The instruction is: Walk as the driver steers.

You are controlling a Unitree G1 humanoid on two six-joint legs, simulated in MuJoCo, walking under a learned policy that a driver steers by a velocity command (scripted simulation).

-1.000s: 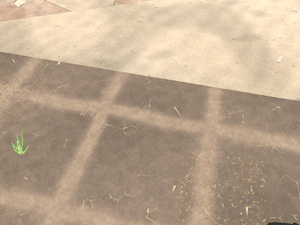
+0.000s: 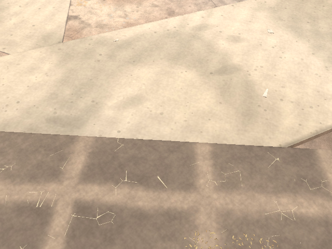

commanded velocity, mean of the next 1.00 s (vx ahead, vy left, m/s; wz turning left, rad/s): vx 0.48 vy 0.00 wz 0.47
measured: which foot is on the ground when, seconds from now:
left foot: down 0.00-0.16, up 0.18-0.68, down 0.70-1.00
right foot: up 0.00-0.14, down 0.16-0.72, up 0.74-1.00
